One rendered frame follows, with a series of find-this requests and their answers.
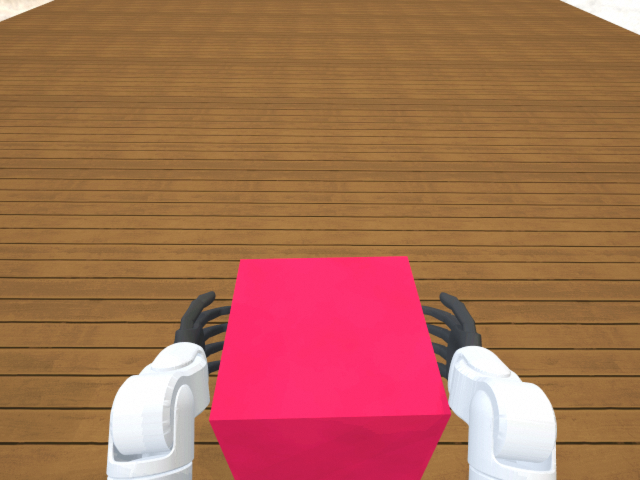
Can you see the robot right hand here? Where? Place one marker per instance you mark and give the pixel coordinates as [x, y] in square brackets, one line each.
[463, 330]

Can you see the left robot forearm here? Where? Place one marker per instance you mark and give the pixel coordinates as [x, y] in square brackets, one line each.
[151, 431]

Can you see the robot left hand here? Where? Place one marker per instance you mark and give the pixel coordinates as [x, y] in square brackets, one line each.
[192, 323]

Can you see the carton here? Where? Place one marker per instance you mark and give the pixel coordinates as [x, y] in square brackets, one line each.
[328, 372]

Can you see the right robot forearm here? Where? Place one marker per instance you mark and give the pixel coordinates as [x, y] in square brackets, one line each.
[512, 424]

